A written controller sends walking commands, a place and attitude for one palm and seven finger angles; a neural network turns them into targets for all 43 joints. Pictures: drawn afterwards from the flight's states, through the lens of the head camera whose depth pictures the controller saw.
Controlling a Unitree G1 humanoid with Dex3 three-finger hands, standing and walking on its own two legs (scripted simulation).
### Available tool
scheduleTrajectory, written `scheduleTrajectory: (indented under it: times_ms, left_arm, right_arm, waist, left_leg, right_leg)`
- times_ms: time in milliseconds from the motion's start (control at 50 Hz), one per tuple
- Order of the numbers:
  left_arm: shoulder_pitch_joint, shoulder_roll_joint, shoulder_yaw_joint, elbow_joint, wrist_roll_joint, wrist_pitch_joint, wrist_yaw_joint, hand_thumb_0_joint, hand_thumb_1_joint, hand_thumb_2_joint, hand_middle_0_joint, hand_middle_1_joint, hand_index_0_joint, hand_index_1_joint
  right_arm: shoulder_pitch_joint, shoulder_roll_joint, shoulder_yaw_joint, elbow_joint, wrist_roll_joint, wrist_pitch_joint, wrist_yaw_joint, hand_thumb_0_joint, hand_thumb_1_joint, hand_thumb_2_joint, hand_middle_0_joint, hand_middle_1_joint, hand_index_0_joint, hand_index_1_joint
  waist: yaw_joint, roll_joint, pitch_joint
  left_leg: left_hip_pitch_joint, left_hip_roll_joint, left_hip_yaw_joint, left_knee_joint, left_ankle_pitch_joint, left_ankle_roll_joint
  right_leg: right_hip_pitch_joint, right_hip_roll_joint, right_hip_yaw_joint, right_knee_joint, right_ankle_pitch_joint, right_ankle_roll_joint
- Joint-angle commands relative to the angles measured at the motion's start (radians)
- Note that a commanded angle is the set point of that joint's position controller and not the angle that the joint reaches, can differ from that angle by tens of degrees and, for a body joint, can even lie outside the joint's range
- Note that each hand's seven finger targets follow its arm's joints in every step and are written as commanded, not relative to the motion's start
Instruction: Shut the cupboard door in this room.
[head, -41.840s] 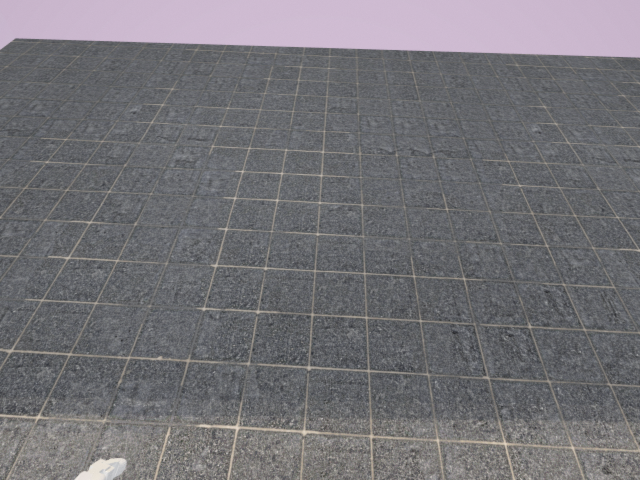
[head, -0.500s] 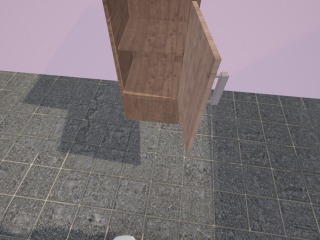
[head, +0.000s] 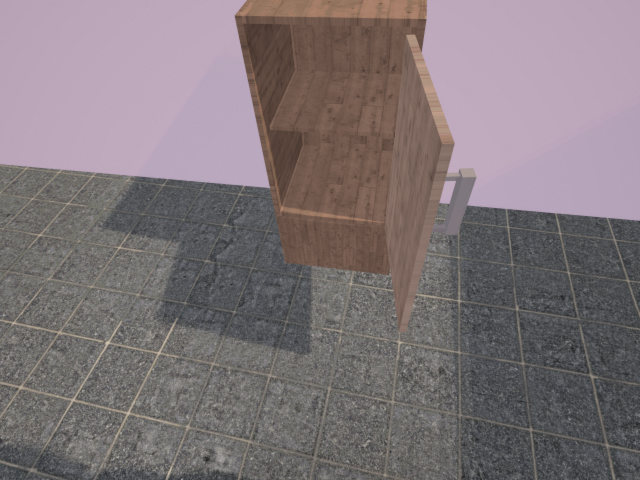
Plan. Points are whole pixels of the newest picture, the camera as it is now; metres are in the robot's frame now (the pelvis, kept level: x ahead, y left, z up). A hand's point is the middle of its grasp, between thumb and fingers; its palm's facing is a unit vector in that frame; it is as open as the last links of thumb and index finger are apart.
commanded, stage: stand and wait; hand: left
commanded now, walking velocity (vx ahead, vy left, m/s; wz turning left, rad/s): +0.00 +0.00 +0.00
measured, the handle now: (446, 204) +0.58 -0.20 -0.04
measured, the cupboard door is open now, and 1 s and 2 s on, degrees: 100 100 100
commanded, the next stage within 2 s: turn or walk to find it in 0.08 s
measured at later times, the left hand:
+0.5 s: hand out of the picture -0.01 +0.20 -0.17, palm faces +0.17 -0.96 -0.23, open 7.4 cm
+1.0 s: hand out of the picture +0.02 +0.16 -0.17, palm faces +0.16 -0.97 -0.17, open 7.4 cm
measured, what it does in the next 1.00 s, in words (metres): steps on the spot: left foot, then right foot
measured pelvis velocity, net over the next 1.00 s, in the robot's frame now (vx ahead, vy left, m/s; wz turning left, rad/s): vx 0.05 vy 0.00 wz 0.12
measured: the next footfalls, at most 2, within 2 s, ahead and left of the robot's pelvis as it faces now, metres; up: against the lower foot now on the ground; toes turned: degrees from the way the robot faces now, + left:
left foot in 0.30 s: +0.04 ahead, +0.14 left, +0.00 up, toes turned +10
right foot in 0.56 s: +0.04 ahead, -0.11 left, +0.00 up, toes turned +1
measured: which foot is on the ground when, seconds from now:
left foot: up 0.00-0.28, down 0.30-1.00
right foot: down 0.00-0.32, up 0.34-0.54, down 0.56-1.00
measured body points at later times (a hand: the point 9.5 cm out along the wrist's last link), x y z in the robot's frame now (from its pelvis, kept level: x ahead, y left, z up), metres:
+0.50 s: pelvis +0.00 +0.00 +0.01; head +0.02 +0.00 +0.45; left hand -0.02 +0.25 -0.15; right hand +0.06 -0.23 -0.15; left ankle -0.03 +0.13 -0.73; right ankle -0.02 -0.12 -0.71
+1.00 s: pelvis +0.05 +0.00 +0.01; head +0.08 +0.01 +0.46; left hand +0.01 +0.21 -0.16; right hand +0.10 -0.22 -0.15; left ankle +0.00 +0.13 -0.73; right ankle +0.00 -0.11 -0.73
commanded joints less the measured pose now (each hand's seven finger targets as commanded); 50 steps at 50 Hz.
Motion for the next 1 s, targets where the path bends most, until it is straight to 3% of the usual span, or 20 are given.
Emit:
scheduleTrajectory:
  times_ms: [0,60,140,220,240,280,300,320,400,460,500,540,560,580,620,660,700,740,860,980]
  left_arm:
    - [0.043,0.173,0.042,-0.019,0.003,-0.011,0.009,0.000,0.900,0.900,-0.200,-0.300,-0.200,-0.300]
    - [0.061,0.156,0.044,-0.007,0.004,-0.011,0.011,0.000,0.900,0.900,-0.200,-0.300,-0.200,-0.300]
    - [0.105,0.170,0.060,0.015,0.005,-0.008,0.014,0.000,0.900,0.900,-0.200,-0.300,-0.200,-0.300]
    - [0.092,0.183,0.069,0.018,-0.003,0.000,0.016,0.000,0.900,0.900,-0.200,-0.300,-0.200,-0.300]
    - [0.081,0.172,0.068,0.012,-0.007,0.006,0.014,0.000,0.900,0.900,-0.200,-0.300,-0.200,-0.300]
    - [0.091,0.113,0.059,-0.018,-0.011,0.018,0.007,0.000,0.900,0.900,-0.200,-0.300,-0.200,-0.300]
    - [0.050,0.094,0.049,-0.027,-0.010,0.023,0.006,0.000,0.900,0.900,-0.200,-0.300,-0.200,-0.300]
    - [0.011,0.094,0.049,-0.033,-0.005,0.031,0.007,0.000,0.900,0.900,-0.200,-0.300,-0.200,-0.300]
    - [0.057,0.055,0.033,-0.009,0.001,0.021,-0.009,0.000,0.900,0.900,-0.200,-0.300,-0.200,-0.300]
    - [0.109,0.032,0.016,0.026,0.008,0.001,-0.022,0.000,0.900,0.900,-0.200,-0.300,-0.200,-0.300]
    - [0.169,0.047,0.014,0.061,0.008,-0.011,-0.018,0.000,0.900,0.900,-0.200,-0.300,-0.200,-0.300]
    - [0.209,0.157,0.033,0.077,0.007,-0.020,-0.003,0.000,0.900,0.900,-0.200,-0.300,-0.200,-0.300]
    - [0.209,0.181,0.041,0.074,0.003,-0.024,-0.001,0.000,0.900,0.900,-0.200,-0.300,-0.200,-0.300]
    - [0.194,0.166,0.040,0.073,0.003,-0.026,0.001,0.000,0.900,0.900,-0.200,-0.300,-0.200,-0.300]
    - [0.142,0.125,0.031,0.070,0.005,-0.024,0.004,0.000,0.900,0.900,-0.200,-0.300,-0.200,-0.300]
    - [0.139,0.113,0.028,0.073,0.001,-0.025,0.006,0.000,0.900,0.900,-0.200,-0.300,-0.200,-0.300]
    - [0.143,0.100,0.021,0.084,-0.008,-0.026,0.007,0.000,0.900,0.900,-0.200,-0.300,-0.200,-0.300]
    - [0.159,0.075,0.015,0.088,-0.010,-0.025,0.008,0.000,0.900,0.900,-0.200,-0.300,-0.200,-0.300]
    - [0.184,0.072,0.014,0.111,-0.009,-0.020,0.018,0.000,0.900,0.900,-0.200,-0.300,-0.200,-0.300]
    - [0.177,0.076,0.013,0.108,-0.010,-0.014,0.022,0.000,0.900,0.900,-0.200,-0.300,-0.200,-0.300]
  right_arm:
    - [0.026,-0.065,-0.020,-0.028,-0.002,-0.001,-0.004,0.000,-0.900,-0.900,0.200,0.300,0.200,0.300]
    - [0.036,-0.033,-0.011,-0.004,0.002,-0.008,-0.004,0.000,-0.900,-0.900,0.200,0.300,0.200,0.300]
    - [0.014,-0.034,-0.008,-0.007,0.004,-0.011,-0.003,0.000,-0.900,-0.900,0.200,0.300,0.200,0.300]
    - [0.048,-0.037,-0.005,0.004,0.003,-0.018,-0.002,0.000,-0.900,-0.900,0.200,0.300,0.200,0.300]
    - [0.064,-0.051,-0.009,0.009,0.002,-0.020,0.000,0.000,-0.900,-0.900,0.200,0.300,0.200,0.300]
    - [0.056,-0.138,-0.024,-0.012,-0.008,-0.026,-0.001,0.000,-0.900,-0.900,0.200,0.300,0.200,0.300]
    - [0.043,-0.162,-0.032,-0.015,-0.010,-0.023,-0.005,0.000,-0.900,-0.900,0.200,0.300,0.200,0.300]
    - [0.040,-0.158,-0.035,-0.016,-0.011,-0.023,-0.010,0.000,-0.900,-0.900,0.200,0.300,0.200,0.300]
    - [0.011,-0.145,-0.028,-0.020,-0.019,-0.029,-0.017,0.000,-0.900,-0.900,0.200,0.300,0.200,0.300]
    - [0.047,-0.138,-0.029,0.004,-0.018,-0.035,-0.014,0.000,-0.900,-0.900,0.200,0.300,0.200,0.300]
    - [0.047,-0.111,-0.022,0.006,-0.008,-0.034,-0.014,0.000,-0.900,-0.900,0.200,0.300,0.200,0.300]
    - [0.039,-0.027,0.002,-0.021,0.001,-0.040,-0.008,0.000,-0.900,-0.900,0.200,0.300,0.200,0.300]
    - [-0.008,-0.053,-0.001,-0.036,-0.005,-0.031,-0.009,0.000,-0.900,-0.900,0.200,0.300,0.200,0.300]
    - [-0.032,-0.067,-0.006,-0.040,-0.007,-0.022,-0.009,0.000,-0.900,-0.900,0.200,0.300,0.200,0.300]
    - [0.010,-0.042,-0.001,-0.009,-0.003,-0.025,-0.009,0.000,-0.900,-0.900,0.200,0.300,0.200,0.300]
    - [0.049,-0.019,0.009,0.015,-0.002,-0.032,-0.010,0.000,-0.900,-0.900,0.200,0.300,0.200,0.300]
    - [0.079,-0.022,0.013,0.039,-0.002,-0.043,-0.012,0.000,-0.900,-0.900,0.200,0.300,0.200,0.300]
    - [0.086,-0.056,0.009,0.053,-0.002,-0.056,-0.016,0.000,-0.900,-0.900,0.200,0.300,0.200,0.300]
    - [0.075,-0.045,0.012,0.076,0.002,-0.056,-0.031,0.000,-0.900,-0.900,0.200,0.300,0.200,0.300]
    - [0.093,-0.049,0.016,0.081,0.002,-0.055,-0.037,0.000,-0.900,-0.900,0.200,0.300,0.200,0.300]
  waist:
    - [0.020,-0.230,0.002]
    - [0.027,-0.193,-0.024]
    - [0.050,-0.202,-0.056]
    - [0.027,-0.186,-0.091]
    - [0.017,-0.134,-0.091]
    - [0.021,0.095,-0.081]
    - [0.006,0.203,-0.052]
    - [-0.009,0.221,-0.014]
    - [0.013,0.132,-0.061]
    - [0.017,0.113,-0.068]
    - [0.040,0.033,-0.030]
    - [0.049,-0.212,0.016]
    - [0.062,-0.278,0.056]
    - [0.062,-0.290,0.109]
    - [0.021,-0.195,0.102]
    - [0.013,-0.178,0.024]
    - [0.003,-0.148,-0.037]
    - [0.016,-0.077,-0.079]
    - [0.018,-0.022,-0.066]
    - [0.021,-0.019,-0.055]
  left_leg:
    - [-0.093,0.030,-0.017,0.226,-0.099,-0.002]
    - [-0.074,0.034,0.021,0.180,-0.067,-0.011]
    - [-0.086,0.034,0.045,0.082,-0.043,-0.023]
    - [0.027,0.036,0.060,-0.122,0.107,-0.021]
    - [0.095,0.054,0.038,-0.185,0.200,-0.011]
    - [0.133,0.246,-0.197,-0.247,0.384,0.087]
    - [0.070,0.314,-0.304,-0.340,0.332,0.155]
    - [0.026,0.320,-0.328,-0.380,0.304,0.190]
    - [0.103,0.246,-0.224,-0.324,0.281,0.175]
    - [0.094,0.211,-0.186,-0.325,0.040,0.145]
    - [-0.003,0.146,-0.121,-0.229,0.053,0.087]
    - [-0.184,0.021,0.030,-0.032,0.016,0.008]
    - [-0.176,0.030,0.034,0.046,-0.084,-0.004]
    - [-0.162,0.051,0.004,0.111,-0.101,-0.001]
    - [-0.106,0.068,0.009,0.105,-0.044,0.002]
    - [-0.038,0.061,0.036,-0.018,0.037,-0.006]
    - [0.086,0.061,0.038,-0.171,0.258,-0.008]
    - [0.164,0.122,-0.001,-0.171,0.479,0.011]
    - [0.163,0.132,0.025,-0.150,0.602,0.009]
    - [0.157,0.133,0.027,-0.181,0.617,0.011]
  right_leg:
    - [0.011,-0.278,0.279,-0.285,0.293,-0.160]
    - [0.055,-0.233,0.190,-0.250,0.387,-0.140]
    - [0.137,-0.254,0.172,-0.217,0.447,-0.144]
    - [0.113,-0.251,0.126,-0.148,0.390,-0.091]
    - [0.051,-0.229,0.093,-0.111,0.295,-0.054]
    - [-0.093,-0.086,-0.032,0.031,0.047,0.040]
    - [-0.116,-0.034,-0.050,0.145,-0.164,0.064]
    - [-0.139,-0.037,-0.005,0.261,-0.251,0.056]
    - [-0.150,-0.022,0.016,0.243,-0.220,0.052]
    - [-0.053,0.007,-0.030,0.049,-0.160,0.045]
    - [0.091,-0.007,-0.016,-0.164,0.010,0.049]
    - [0.190,-0.246,0.271,-0.316,0.036,-0.039]
    - [0.100,-0.312,0.355,-0.365,0.037,-0.100]
    - [0.017,-0.316,0.377,-0.386,0.047,-0.132]
    - [0.003,-0.270,0.259,-0.320,0.220,-0.140]
    - [0.065,-0.217,0.163,-0.237,0.373,-0.112]
    - [0.055,-0.167,0.108,-0.176,0.369,-0.058]
    - [0.038,-0.099,0.053,-0.155,0.298,-0.004]
    - [0.124,-0.100,0.046,-0.165,0.463,0.004]
    - [0.162,-0.098,0.037,-0.166,0.467,0.004]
